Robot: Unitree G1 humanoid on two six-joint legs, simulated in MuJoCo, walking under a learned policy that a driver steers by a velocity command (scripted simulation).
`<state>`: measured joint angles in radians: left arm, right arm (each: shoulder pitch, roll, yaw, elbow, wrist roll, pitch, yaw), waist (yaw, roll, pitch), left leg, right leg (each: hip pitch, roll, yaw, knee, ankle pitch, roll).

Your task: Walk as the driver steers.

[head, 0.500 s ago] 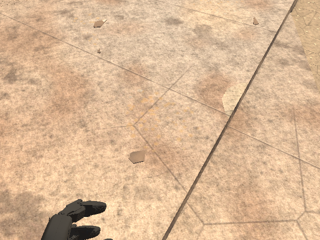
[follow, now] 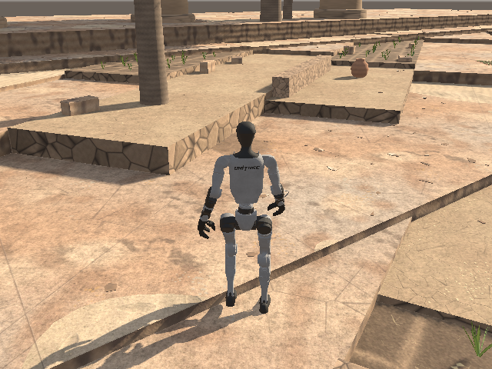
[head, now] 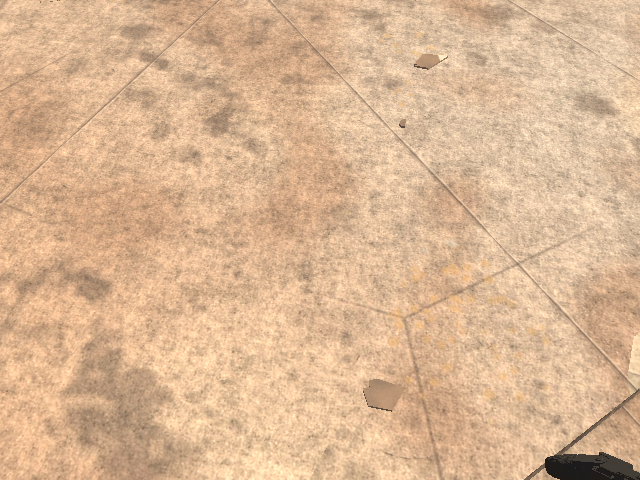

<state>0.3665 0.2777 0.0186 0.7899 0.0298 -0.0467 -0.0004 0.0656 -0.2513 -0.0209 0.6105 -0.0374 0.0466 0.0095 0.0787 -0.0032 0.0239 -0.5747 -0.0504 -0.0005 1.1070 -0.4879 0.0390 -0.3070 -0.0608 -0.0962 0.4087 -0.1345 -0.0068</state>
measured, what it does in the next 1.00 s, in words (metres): steps on the spot, turning right: left foot, then right foot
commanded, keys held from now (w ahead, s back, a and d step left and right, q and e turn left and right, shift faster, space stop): e+shift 0.58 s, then shift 0.16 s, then q+shift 0.26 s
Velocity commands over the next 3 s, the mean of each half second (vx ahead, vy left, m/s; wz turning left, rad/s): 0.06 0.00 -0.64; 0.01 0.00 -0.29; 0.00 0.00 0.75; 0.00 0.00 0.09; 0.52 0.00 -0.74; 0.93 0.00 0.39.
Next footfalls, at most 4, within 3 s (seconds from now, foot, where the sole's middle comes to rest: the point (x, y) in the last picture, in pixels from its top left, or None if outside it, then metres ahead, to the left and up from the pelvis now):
0.10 left None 0.04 0.09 -0.78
0.58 right None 0.01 -0.16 -0.78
1.00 left None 0.10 0.03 -0.78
1.40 right None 0.06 -0.20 -0.78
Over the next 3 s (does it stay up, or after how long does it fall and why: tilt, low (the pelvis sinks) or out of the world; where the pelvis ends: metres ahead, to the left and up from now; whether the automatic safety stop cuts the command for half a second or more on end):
stays up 0.48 -0.41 0.04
